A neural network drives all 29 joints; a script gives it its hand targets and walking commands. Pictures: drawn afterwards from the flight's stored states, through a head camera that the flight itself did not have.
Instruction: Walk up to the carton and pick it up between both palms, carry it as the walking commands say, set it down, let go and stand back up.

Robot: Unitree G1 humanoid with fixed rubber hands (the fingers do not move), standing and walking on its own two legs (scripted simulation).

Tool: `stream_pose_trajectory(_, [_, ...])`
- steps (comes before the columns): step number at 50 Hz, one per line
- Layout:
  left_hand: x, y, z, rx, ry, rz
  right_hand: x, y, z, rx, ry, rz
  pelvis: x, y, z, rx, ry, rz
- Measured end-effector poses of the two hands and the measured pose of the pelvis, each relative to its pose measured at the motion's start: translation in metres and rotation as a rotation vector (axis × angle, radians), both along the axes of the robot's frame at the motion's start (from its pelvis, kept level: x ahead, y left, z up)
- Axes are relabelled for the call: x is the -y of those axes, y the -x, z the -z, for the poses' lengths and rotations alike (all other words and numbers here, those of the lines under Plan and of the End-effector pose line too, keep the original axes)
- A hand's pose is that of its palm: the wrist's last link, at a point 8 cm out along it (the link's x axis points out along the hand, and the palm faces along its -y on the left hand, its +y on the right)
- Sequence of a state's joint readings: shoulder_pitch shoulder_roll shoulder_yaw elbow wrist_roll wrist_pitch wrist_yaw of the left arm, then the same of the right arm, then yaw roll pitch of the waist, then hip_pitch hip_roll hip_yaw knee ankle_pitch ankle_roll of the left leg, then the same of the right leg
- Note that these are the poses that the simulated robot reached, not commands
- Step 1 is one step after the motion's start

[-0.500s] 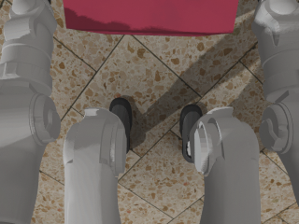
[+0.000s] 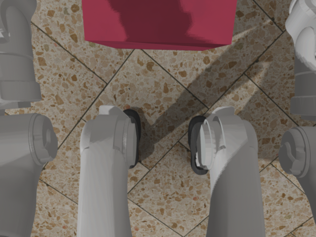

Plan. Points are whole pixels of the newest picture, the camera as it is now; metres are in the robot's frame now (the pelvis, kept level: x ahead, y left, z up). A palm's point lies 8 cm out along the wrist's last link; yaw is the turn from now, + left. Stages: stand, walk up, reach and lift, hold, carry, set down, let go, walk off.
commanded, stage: set down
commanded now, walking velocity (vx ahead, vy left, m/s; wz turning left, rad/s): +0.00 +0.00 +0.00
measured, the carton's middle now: out of the picture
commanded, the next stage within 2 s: let go in 0.88 s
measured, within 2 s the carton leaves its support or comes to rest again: neither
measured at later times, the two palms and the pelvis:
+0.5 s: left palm out of the picture +0.57 +0.24 +0.01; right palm out of the picture +0.56 -0.20 +0.01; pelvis +0.02 +0.00 +0.13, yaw +0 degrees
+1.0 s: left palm out of the picture +0.55 +0.24 +0.12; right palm out of the picture +0.55 -0.20 +0.10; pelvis +0.01 +0.00 +0.21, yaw +0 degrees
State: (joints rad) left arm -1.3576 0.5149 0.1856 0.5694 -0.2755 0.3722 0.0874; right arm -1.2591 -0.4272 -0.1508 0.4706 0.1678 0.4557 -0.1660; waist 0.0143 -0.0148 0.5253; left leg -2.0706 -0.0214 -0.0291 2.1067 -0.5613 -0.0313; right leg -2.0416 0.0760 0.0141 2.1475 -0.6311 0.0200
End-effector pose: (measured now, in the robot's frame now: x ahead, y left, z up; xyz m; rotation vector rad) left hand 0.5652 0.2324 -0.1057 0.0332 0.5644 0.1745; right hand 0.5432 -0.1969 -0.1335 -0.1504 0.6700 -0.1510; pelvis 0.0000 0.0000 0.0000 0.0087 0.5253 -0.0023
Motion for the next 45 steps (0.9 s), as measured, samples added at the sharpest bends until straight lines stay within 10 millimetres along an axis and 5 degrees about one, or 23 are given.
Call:
stream_pose_trajectory(11, [-0.009, 0.012, -0.029, -0.159, -0.029, -0.006, -0.006, -0.023, -0.071, 0.032, -0.039, -0.024, 0.002, -0.004, -0.054, -0.008, -0.003, 0.001])
stream_pose_trajectory(20, [0.003, -0.018, -0.106, -0.006, -0.029, 0.066, -0.003, -0.023, -0.108, 0.007, -0.025, -0.020, 0.000, -0.017, -0.100, -0.022, 0.003, 0.000])
stream_pose_trajectory(27, [-0.006, 0.001, -0.128, -0.109, -0.045, 0.052, 0.003, -0.014, -0.154, 0.023, -0.020, -0.029, 0.002, -0.020, -0.139, -0.002, -0.002, -0.001])
stream_pose_trajectory(36, [-0.003, 0.008, -0.199, -0.046, -0.036, 0.062, -0.001, -0.018, -0.225, 0.072, -0.036, -0.046, 0.004, -0.010, -0.177, 0.049, -0.004, -0.001])
stream_pose_trajectory(45, [-0.023, 0.030, -0.195, -0.219, -0.070, 0.026, 0.010, -0.016, -0.231, -0.047, -0.080, 0.028, 0.005, -0.004, -0.208, 0.052, -0.003, -0.004])
